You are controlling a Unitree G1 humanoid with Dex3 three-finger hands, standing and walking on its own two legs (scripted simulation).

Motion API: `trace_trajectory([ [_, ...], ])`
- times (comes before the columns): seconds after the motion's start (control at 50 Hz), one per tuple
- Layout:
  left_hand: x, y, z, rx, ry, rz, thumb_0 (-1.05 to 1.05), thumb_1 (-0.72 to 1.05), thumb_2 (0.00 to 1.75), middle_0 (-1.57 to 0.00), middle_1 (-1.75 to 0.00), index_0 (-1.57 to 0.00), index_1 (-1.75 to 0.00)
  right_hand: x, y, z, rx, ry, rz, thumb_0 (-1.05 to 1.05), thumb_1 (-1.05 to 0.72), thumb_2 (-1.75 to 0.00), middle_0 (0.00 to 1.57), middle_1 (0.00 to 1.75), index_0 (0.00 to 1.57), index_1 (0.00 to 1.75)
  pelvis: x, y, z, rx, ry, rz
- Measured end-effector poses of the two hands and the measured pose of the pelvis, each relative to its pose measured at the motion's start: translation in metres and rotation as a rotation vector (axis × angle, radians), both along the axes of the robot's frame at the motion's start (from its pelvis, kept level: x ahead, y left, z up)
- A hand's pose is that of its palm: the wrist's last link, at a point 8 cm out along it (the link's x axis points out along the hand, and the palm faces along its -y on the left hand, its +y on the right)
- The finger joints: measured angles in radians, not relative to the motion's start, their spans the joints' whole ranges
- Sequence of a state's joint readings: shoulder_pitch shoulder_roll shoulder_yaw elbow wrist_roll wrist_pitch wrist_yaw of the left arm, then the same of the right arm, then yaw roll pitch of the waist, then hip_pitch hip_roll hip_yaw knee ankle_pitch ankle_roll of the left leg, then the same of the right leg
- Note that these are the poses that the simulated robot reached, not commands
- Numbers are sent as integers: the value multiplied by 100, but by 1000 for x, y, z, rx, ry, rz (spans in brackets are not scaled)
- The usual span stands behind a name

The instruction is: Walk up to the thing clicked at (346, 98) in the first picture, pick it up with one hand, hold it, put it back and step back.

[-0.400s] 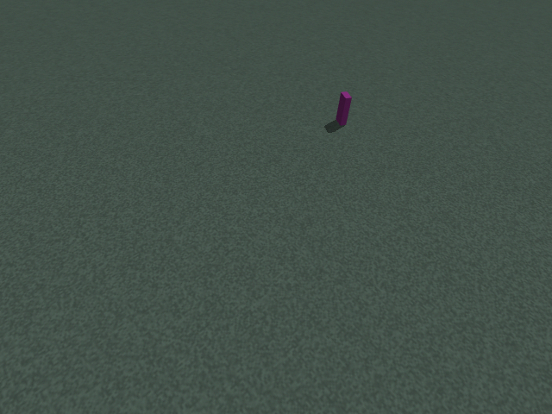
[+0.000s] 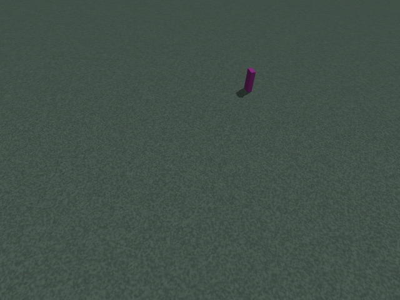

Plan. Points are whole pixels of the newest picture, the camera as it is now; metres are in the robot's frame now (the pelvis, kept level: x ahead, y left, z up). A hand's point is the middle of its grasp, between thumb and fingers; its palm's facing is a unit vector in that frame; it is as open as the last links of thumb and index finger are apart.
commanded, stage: stand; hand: left
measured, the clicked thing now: (249, 80) +1.93 -0.48 -0.69
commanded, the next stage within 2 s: walk up in 0.72 s
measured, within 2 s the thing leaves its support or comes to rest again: neither
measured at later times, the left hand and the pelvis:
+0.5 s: hand out of the picture +0.07 +0.26 -0.16, palm faces -0.03 -0.94 -0.34, open 7.4 cm; pelvis +0.00 +0.00 +0.00, yaw +0 degrees
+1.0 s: hand (88, 291) +0.18 +0.24 -0.13, palm faces -0.17 -0.91 -0.38, open 7.4 cm; pelvis +0.06 -0.04 -0.01, yaw -9 degrees
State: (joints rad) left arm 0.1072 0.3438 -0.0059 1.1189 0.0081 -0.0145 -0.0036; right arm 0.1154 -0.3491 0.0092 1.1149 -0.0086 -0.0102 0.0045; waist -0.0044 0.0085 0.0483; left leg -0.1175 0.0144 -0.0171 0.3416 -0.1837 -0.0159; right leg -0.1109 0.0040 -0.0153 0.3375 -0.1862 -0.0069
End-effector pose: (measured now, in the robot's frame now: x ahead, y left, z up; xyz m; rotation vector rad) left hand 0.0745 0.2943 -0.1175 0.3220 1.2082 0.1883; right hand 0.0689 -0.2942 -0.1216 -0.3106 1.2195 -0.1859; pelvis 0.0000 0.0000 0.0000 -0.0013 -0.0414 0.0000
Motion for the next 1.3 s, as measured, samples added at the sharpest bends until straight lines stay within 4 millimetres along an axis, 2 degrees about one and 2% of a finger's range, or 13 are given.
trace_trajectory([
  [0.58, -6, 6, -1, 4, 27, 10, 0, 90, 90, -21, -30, -20, -30, -2, 3, 0, -2, 24, -1, 1, -90, -90, 20, 30, 21, 30, 4, 3, 1, 0, 6, 2],
  [0.76, -2, 7, -2, -14, 22, 5, 0, 90, 90, -21, -30, -20, -30, 3, 1, 2, 2, -2, -4, 1, -90, -90, 20, 30, 21, 30, 8, 4, -1, 5, 17, -15],
  [0.84, 17, 11, 0, -6, 37, -55, 0, 90, 90, -21, -30, -20, -30, 0, -19, 7, -18, -102, -56, 1, -90, -90, 21, 30, 21, 30, 17, -2, -6, 18, 31, -69],
  [0.92, 58, 5, 11, 6, -1, -113, 0, 90, 90, -21, -30, -20, -30, -13, -52, 11, -54, -88, -107, 1, -90, -90, 21, 30, 21, 30, 35, -19, -7, 32, 24, -109],
  [1.0, 106, -14, 23, 33, -39, -166, 0, 90, 90, -21, -30, -20, -30, -15, -93, 6, -77, -60, -151, 1, -90, -90, 21, 30, 21, 30, 61, -45, -12, 35, 13, -149],
  [1.08, 156, -42, 21, 90, -98, -202, 0, 90, 90, -21, -30, -20, -30, 3, -140, -16, -90, -41, -185, 1, -90, -90, 21, 30, 21, 30, 93, -80, -31, 22, 2, -177],
  [1.12, 171, -58, 19, 100, -146, -193, 0, 90, 90, -21, -30, -20, -30, 20, -154, -22, -89, -24, -186, 1, -90, -90, 20, 30, 21, 30, 106, -94, -36, 6, -2, -182],
  [1.22, 183, -95, 23, 56, -103, -177, 0, 90, 90, -21, -30, -20, -30, 88, -162, -8, -33, -99, -164, 1, -90, -90, 20, 30, 20, 30, 146, -112, -18, -8, -9, -211],
  [1.3, 200, -111, 20, 28, -40, -185, 0, 90, 90, -21, -30, -21, -30, 139, -163, 7, -1, -153, -139, 1, -90, -90, 20, 30, 20, 30, 183, -124, -9, -12, -1, -237],
])
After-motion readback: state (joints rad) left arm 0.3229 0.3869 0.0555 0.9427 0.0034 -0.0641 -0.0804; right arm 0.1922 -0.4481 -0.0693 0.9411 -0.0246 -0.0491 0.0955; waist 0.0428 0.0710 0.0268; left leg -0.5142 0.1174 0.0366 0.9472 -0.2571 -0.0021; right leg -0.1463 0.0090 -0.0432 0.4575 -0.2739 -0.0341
